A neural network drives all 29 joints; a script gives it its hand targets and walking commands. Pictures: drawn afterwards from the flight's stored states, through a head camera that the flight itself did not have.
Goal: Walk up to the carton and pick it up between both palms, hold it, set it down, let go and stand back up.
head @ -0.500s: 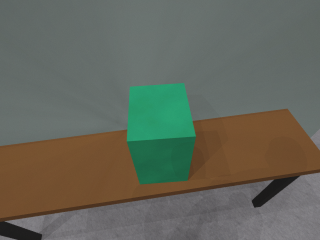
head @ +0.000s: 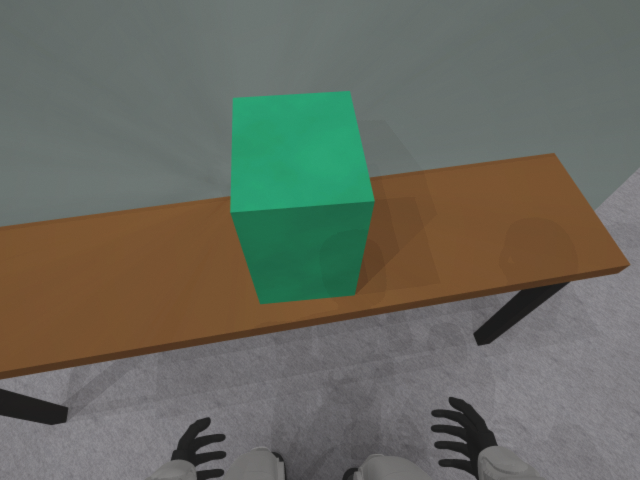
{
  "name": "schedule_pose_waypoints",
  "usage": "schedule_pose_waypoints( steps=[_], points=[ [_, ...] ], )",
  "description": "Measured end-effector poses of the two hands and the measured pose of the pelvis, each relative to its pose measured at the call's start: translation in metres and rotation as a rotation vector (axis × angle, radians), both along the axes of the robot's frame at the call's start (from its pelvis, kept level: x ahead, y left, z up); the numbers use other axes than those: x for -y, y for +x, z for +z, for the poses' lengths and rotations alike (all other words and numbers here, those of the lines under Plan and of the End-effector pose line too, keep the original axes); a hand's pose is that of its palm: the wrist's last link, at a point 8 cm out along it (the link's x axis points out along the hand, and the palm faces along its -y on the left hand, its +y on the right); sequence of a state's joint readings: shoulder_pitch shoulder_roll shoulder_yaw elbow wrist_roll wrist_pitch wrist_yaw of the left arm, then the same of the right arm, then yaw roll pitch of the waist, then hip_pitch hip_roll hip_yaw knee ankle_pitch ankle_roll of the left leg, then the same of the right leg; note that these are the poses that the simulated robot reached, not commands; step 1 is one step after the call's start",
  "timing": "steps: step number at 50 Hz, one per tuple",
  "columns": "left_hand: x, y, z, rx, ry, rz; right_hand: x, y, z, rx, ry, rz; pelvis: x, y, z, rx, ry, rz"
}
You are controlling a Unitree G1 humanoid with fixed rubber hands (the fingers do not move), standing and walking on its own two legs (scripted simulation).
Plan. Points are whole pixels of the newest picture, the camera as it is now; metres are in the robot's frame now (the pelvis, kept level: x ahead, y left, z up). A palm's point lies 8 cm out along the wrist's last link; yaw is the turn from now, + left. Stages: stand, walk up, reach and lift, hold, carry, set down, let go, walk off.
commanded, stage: reach and lift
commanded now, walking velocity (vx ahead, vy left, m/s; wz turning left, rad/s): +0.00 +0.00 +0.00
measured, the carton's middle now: (300, 207) +0.49 +0.04 -0.04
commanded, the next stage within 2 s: none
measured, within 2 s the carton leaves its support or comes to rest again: neither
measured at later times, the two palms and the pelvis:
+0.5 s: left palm (178, 473) +0.13 +0.19 -0.09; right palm (488, 468) +0.13 -0.19 -0.09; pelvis -0.01 +0.01 +0.01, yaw +0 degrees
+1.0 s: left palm (175, 424) +0.19 +0.20 -0.07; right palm (476, 415) +0.19 -0.18 -0.08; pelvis +0.03 +0.02 +0.02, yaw +0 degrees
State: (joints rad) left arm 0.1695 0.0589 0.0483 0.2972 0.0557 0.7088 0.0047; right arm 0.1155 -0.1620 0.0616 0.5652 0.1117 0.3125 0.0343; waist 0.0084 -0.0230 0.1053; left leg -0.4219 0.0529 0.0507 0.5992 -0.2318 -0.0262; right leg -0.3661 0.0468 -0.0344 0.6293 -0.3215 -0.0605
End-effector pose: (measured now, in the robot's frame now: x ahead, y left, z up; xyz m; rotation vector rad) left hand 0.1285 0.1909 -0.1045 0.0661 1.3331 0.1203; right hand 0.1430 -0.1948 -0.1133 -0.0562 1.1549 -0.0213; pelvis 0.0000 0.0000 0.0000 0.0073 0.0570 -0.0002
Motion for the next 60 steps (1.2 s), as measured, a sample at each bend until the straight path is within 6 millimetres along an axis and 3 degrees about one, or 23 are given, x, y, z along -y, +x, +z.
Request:
schedule_pose_waypoints(
  steps=[7,19,25,33,42,60],
  points=[
    [-0.021,0.005,0.001,0.117,0.051,-0.001,-0.004,-0.014,0.002,0.081,-0.007,-0.011,0.002,-0.014,-0.001,-0.003,0.008,0.002],
    [-0.004,-0.001,0.008,0.227,0.014,0.012,-0.009,-0.018,0.019,0.171,-0.014,0.017,-0.008,-0.014,0.009,0.043,0.005,-0.001],
    [-0.003,0.005,0.011,0.292,0.021,-0.007,-0.006,-0.013,0.023,0.222,-0.035,0.014,-0.013,-0.009,0.010,0.054,0.005,-0.001],
    [-0.011,0.026,0.016,0.379,0.049,-0.019,-0.010,-0.002,0.025,0.267,-0.029,0.024,-0.019,0.002,0.012,0.050,0.003,-0.008],
    [-0.014,0.052,0.026,0.499,0.068,-0.031,-0.018,0.028,0.031,0.365,-0.005,0.042,-0.023,0.019,0.014,0.016,-0.002,-0.010],
    [-0.004,0.071,0.033,0.694,0.068,-0.025,-0.001,0.056,0.040,0.519,-0.008,0.013,-0.010,0.038,0.014,-0.014,0.001,0.002]
  ],
)
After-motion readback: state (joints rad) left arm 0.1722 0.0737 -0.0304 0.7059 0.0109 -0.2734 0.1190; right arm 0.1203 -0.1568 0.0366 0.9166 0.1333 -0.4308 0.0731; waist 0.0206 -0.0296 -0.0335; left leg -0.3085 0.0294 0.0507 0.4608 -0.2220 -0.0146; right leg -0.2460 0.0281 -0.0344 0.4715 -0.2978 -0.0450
